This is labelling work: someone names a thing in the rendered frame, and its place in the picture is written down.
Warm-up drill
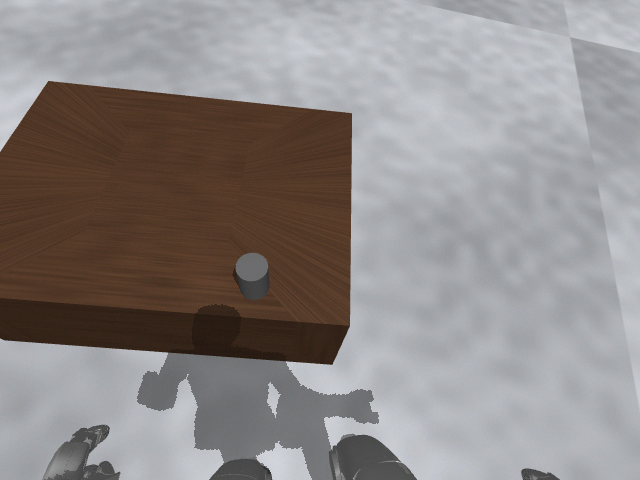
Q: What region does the can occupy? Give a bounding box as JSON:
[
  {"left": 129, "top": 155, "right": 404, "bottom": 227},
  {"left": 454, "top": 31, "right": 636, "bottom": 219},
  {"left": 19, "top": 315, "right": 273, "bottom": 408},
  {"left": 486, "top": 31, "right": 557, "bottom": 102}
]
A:
[{"left": 236, "top": 253, "right": 269, "bottom": 300}]

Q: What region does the left robot hand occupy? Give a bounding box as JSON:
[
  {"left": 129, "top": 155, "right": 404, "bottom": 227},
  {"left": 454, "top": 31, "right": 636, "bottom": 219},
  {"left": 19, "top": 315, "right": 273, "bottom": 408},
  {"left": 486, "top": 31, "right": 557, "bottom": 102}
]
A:
[{"left": 42, "top": 425, "right": 120, "bottom": 480}]

